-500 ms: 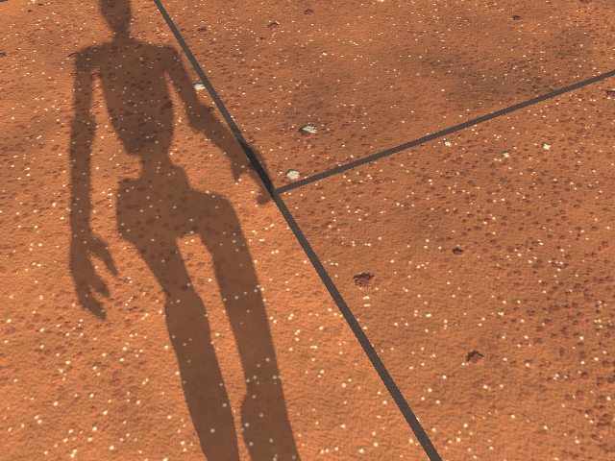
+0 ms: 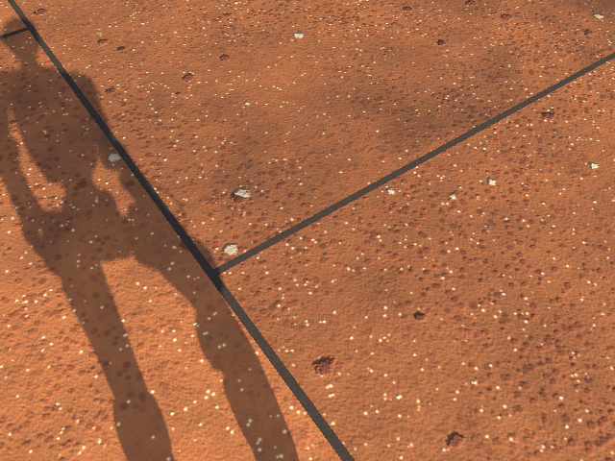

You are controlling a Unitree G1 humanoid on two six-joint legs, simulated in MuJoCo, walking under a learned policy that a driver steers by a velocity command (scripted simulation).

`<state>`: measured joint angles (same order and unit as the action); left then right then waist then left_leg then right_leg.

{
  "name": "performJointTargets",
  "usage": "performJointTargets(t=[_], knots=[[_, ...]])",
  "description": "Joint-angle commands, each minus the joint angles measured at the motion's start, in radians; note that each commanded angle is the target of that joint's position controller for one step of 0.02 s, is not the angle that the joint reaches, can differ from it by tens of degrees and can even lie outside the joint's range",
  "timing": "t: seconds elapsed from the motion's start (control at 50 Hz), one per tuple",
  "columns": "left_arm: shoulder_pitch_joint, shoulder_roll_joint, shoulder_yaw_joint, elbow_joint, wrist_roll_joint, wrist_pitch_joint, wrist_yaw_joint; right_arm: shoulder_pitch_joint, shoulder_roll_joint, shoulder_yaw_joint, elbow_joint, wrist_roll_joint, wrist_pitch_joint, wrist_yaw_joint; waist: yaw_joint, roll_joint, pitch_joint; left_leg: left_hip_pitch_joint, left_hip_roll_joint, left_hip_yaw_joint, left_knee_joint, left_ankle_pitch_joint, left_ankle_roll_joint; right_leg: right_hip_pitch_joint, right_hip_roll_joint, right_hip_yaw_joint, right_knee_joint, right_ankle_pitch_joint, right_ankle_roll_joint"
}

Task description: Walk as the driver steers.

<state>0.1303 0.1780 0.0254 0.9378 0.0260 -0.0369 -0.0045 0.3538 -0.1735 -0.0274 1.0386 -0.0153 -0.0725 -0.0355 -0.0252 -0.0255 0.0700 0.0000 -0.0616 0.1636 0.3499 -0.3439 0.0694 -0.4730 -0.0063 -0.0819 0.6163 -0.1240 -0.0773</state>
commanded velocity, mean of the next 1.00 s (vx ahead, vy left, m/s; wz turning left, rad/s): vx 0.04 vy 0.00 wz -0.50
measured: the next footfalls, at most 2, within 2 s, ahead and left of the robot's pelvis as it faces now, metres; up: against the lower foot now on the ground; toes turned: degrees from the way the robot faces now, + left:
right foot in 0.04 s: +0.15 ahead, -0.07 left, +0.00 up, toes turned -4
left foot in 0.58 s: +0.11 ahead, +0.11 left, +0.00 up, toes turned -24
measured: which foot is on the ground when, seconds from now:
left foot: down 0.00-0.04, up 0.06-0.56, down 0.58-1.00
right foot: up 0.00-0.02, down 0.04-0.60, up 0.62-1.00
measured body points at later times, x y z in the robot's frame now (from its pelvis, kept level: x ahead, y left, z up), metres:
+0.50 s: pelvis +0.04 +0.01 +0.00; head +0.07 -0.01 +0.45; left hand +0.18 +0.26 -0.12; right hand +0.10 -0.28 -0.12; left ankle +0.08 +0.15 -0.70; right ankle +0.11 -0.07 -0.73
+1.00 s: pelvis +0.04 +0.03 +0.00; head +0.07 +0.01 +0.45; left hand +0.29 +0.18 -0.12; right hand -0.03 -0.26 -0.12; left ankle +0.07 +0.13 -0.73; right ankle -0.04 -0.06 -0.72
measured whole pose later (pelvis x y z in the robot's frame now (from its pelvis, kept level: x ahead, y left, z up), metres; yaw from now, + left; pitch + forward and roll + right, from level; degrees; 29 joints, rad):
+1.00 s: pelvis +0.04 +0.03 +0.00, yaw -31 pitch +0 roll -1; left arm 0.14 0.28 0.06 0.80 0.00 0.07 -0.03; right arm 0.24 -0.27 -0.05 0.79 -0.02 0.01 -0.01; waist -0.03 0.00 0.06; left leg -0.20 0.06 0.11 0.49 -0.30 0.01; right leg -0.27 0.03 0.00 0.65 -0.40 0.01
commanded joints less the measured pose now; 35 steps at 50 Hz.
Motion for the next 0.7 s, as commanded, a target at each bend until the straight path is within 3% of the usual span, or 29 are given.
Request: performJointTargets(t=[0.02,0.04,0.06,0.08,0.12,0.14,0.18,0.22,0.32,0.38,0.48,0.52,0.56,0.58,0.6,0.62,0.64,0.66,0.7], knots=[[0.185,0.106,0.037,0.001,0.007,-0.027,0.009,0.011,-0.17,-0.042,-0.035,0.007,0.013,-0.021,0.093,0.079,-0.102,0.008,0.257,-0.038,0.325,0.949,0.048,0.189,0.046,-0.008,-0.156,0.049,-0.053],[0.264,0.181,0.059,0.008,0.015,-0.038,0.015,0.015,-0.182,-0.047,-0.062,0.01,0.012,-0.021,0.122,-0.017,-0.178,-0.126,0.198,-0.004,0.574,0.659,0.0,0.357,-0.077,0.148,-0.173,0.472,-0.104],[0.255,0.274,0.085,-0.009,0.004,-0.029,0.021,0.093,-0.081,-0.031,-0.097,0.019,0.019,-0.014,0.052,-0.209,-0.261,-0.421,-0.002,0.007,0.909,-0.256,-0.045,0.578,-0.355,0.469,-0.115,1.09,-0.284],[0.263,0.263,0.085,-0.018,-0.041,-0.01,0.011,0.091,-0.107,-0.034,-0.098,0.001,0.038,-0.009,0.069,-0.118,-0.357,-0.476,0.009,-0.163,0.986,-0.307,-0.051,0.569,-0.387,0.562,-0.179,0.927,-0.362],[0.13,0.181,0.069,-0.053,-0.028,0.019,0.016,-0.045,-0.121,-0.042,-0.13,-0.008,0.052,-0.005,0.046,0.001,-0.13,-0.551,0.072,-0.194,0.949,-0.187,-0.065,0.337,-0.29,0.459,-0.278,0.512,-0.302],[0.105,0.154,0.062,-0.059,-0.023,0.028,0.021,-0.08,-0.133,-0.047,-0.144,-0.013,0.057,-0.006,0.032,0.014,-0.085,-0.544,0.089,-0.197,0.886,-0.136,-0.072,0.273,-0.239,0.418,-0.309,0.412,-0.257],[0.096,0.149,0.062,-0.069,-0.016,0.034,0.024,-0.06,-0.121,-0.047,-0.149,-0.021,0.081,-0.005,0.012,-0.015,-0.106,-0.485,0.085,-0.191,0.813,-0.078,-0.086,0.217,-0.177,0.372,-0.33,0.318,-0.214],[0.102,0.179,0.071,-0.08,-0.011,0.031,0.02,-0.054,-0.107,-0.045,-0.157,-0.015,0.095,-0.005,0.009,-0.018,-0.142,-0.474,0.074,-0.19,0.766,-0.06,-0.098,0.219,-0.155,0.369,-0.33,0.286,-0.2],[0.117,0.217,0.086,-0.102,-0.009,0.049,0.016,-0.154,-0.135,-0.049,-0.21,-0.009,0.115,-0.008,0.045,-0.074,-0.139,-0.517,0.073,-0.211,0.628,-0.04,-0.117,0.233,-0.126,0.455,-0.381,-0.108,-0.157],[0.125,0.23,0.094,-0.113,-0.007,0.06,0.015,-0.191,-0.144,-0.049,-0.236,-0.004,0.114,-0.01,0.061,-0.085,-0.124,-0.521,0.061,-0.222,0.561,-0.047,-0.117,0.245,-0.127,0.518,-0.399,-0.22,-0.146],[0.109,0.237,0.102,-0.129,-0.002,0.07,0.008,-0.179,-0.148,-0.042,-0.259,0.011,0.097,-0.015,0.061,-0.098,-0.128,-0.423,0.021,-0.226,0.422,-0.086,-0.085,0.243,-0.117,0.582,-0.39,-0.192,-0.131],[0.086,0.235,0.103,-0.137,-0.004,0.076,0.002,-0.127,-0.152,-0.039,-0.257,0.02,0.089,-0.018,0.04,-0.112,-0.13,-0.323,-0.006,-0.221,0.306,-0.097,-0.06,0.21,-0.103,0.604,-0.393,-0.17,-0.109],[0.044,0.23,0.104,-0.15,-0.016,0.083,-0.002,-0.028,-0.157,-0.04,-0.238,0.022,0.081,-0.025,-0.014,-0.111,-0.122,-0.158,-0.024,-0.203,0.069,-0.009,-0.03,0.135,-0.057,0.594,-0.381,-0.212,-0.052],[0.037,0.206,0.097,-0.163,-0.027,0.081,0.0,0.002,-0.2,-0.049,-0.236,0.012,0.075,-0.034,-0.022,-0.059,-0.107,-0.062,0.05,-0.264,-0.084,0.004,-0.009,0.049,0.008,0.541,-0.326,-0.307,0.01],[0.116,0.136,0.083,-0.163,-0.035,0.08,0.007,-0.035,-0.287,-0.067,-0.264,0.002,0.076,-0.043,0.033,0.152,-0.135,-0.005,0.308,-0.522,-0.18,-0.158,0.042,-0.036,0.118,0.384,-0.059,-0.408,0.061],[0.083,0.185,0.097,-0.164,-0.017,0.073,0.015,-0.185,-0.338,-0.071,-0.319,-0.017,0.078,-0.039,0.037,0.245,-0.035,-0.174,0.463,-0.699,-0.242,-0.112,0.13,-0.176,0.215,0.195,0.161,-0.416,0.077],[0.06,0.249,0.11,-0.163,0.012,0.069,0.011,-0.194,-0.273,-0.059,-0.319,-0.022,0.077,-0.031,0.052,0.135,-0.023,-0.262,0.442,-0.601,-0.194,0.047,0.16,-0.095,0.118,0.214,0.326,-0.369,0.086],[0.097,0.236,0.111,-0.147,0.013,0.071,0.0,-0.241,-0.215,-0.041,-0.327,-0.012,0.072,-0.026,0.093,0.101,-0.031,-0.282,0.358,-0.479,-0.148,0.187,0.127,-0.055,0.124,0.21,0.412,-0.307,0.081],[0.159,0.218,0.106,-0.12,0.01,0.089,-0.015,-0.264,-0.201,-0.035,-0.349,-0.009,0.069,-0.021,0.105,0.143,-0.06,-0.225,0.274,-0.321,-0.094,0.351,0.096,-0.066,0.12,0.178,0.564,-0.255,0.095]])
Keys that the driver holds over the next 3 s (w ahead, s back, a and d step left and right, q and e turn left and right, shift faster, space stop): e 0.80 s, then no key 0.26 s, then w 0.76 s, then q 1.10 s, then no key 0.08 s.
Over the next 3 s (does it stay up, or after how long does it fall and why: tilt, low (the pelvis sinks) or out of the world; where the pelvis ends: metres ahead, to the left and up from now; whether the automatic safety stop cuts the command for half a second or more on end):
stays up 0.40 -0.16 0.00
